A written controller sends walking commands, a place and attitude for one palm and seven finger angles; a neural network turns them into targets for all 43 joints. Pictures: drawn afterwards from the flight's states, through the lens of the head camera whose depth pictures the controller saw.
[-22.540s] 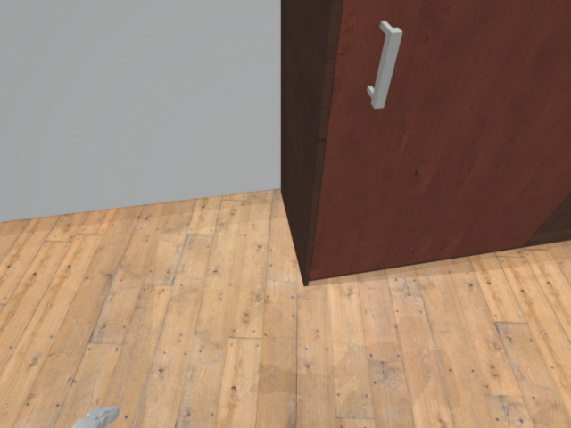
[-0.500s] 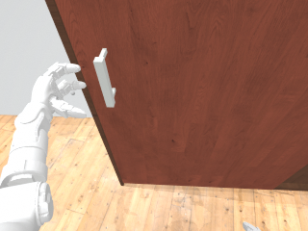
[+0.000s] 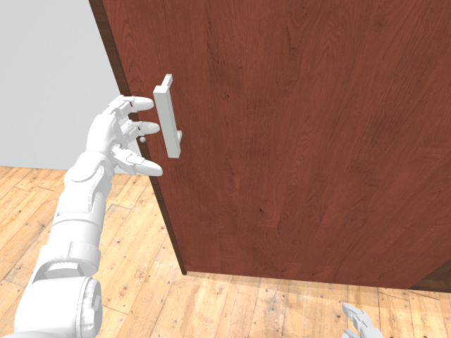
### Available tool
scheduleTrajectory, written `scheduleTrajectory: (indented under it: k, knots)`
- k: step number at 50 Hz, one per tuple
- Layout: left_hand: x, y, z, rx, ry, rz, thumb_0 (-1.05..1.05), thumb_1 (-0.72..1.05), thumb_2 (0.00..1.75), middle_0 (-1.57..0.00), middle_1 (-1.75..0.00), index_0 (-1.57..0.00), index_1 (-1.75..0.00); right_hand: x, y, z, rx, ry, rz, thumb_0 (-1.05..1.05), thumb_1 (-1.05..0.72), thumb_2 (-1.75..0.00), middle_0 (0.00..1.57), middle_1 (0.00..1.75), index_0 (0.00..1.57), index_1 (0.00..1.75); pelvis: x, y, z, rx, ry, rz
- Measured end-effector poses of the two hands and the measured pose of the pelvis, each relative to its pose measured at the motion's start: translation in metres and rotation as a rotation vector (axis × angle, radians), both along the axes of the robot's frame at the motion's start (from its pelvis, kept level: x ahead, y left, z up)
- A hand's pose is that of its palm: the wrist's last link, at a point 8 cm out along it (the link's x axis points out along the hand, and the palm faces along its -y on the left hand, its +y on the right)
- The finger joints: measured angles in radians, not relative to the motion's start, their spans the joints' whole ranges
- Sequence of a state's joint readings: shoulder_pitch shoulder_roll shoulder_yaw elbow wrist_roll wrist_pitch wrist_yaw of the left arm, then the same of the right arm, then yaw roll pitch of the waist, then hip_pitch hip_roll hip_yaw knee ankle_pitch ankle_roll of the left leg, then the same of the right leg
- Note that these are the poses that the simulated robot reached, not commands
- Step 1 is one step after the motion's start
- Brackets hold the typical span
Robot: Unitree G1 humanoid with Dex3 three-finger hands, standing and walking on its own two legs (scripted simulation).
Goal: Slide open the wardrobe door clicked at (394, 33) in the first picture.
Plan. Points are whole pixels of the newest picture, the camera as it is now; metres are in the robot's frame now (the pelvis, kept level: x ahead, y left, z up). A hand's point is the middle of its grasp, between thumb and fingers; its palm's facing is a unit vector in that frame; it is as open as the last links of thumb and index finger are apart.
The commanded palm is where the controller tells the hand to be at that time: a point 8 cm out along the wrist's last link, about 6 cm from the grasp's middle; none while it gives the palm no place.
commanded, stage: feel for the door with the fingertips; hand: left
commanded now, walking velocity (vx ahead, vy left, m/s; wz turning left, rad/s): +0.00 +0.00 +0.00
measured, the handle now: (171, 117) +0.48 +0.12 +0.15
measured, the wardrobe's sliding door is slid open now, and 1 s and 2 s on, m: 0.00 0.00 0.00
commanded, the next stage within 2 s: slide the fingers in behind the handle in 0.42 s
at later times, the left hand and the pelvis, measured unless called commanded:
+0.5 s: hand (149, 127) +0.44 +0.16 +0.16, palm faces -0.06 -1.00 +0.00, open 13.7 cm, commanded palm +0.43 +0.21 +0.16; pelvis +0.00 -0.01 +0.00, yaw +0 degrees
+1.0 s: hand (153, 136) +0.42 +0.15 +0.15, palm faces -0.09 -1.00 +0.00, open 13.9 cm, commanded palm +0.40 +0.20 +0.16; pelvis +0.00 +0.00 +0.00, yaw -1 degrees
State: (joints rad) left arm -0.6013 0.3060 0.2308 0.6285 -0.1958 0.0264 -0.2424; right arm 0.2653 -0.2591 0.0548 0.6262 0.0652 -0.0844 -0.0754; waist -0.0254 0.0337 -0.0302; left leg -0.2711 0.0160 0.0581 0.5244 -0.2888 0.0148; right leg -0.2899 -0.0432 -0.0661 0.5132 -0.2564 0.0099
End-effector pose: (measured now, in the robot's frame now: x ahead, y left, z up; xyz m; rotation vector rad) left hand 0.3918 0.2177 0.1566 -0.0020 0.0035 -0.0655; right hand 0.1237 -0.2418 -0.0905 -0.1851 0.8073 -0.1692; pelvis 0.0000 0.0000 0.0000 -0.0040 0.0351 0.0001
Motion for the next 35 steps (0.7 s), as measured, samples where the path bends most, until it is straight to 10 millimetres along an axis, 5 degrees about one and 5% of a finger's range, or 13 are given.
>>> scheduleTrajectory:
  k: [8,24,35]
  knots:
    - [0.006,-0.014,0.003,-0.005,-0.007,0.009,-0.02,-0.5,0.3,-0.31,-1.2,-0.3,-1.2,-0.005,-0.003,-0.003,0.002,0.016,-0.006,0.01,-0.9,-0.9,0.2,0.3,0.21,0.29,-0.002,-0.005,0.0,0.003,-0.001,-0.001]
    - [0.03,-0.006,0.001,0.001,0.008,0.009,-0.02,-0.5,0.3,-0.32,-1.21,-0.33,-1.22,-0.056,-0.031,-0.016,-0.04,0.167,-0.073,0.01,-0.91,-0.9,0.2,0.3,0.2,0.29,-0.003,-0.013,-0.001,0.003,0.032,-0.002]
    - [0.033,-0.003,0.001,0.001,0.001,0.002,-0.02,-0.5,0.3,-0.36,-1.23,-0.37,-1.23,-0.066,-0.032,-0.017,-0.04,0.178,-0.078,0.01,-0.91,-0.9,0.2,0.3,0.2,0.29,-0.007,-0.011,-0.003,0.001,0.049,-0.001]
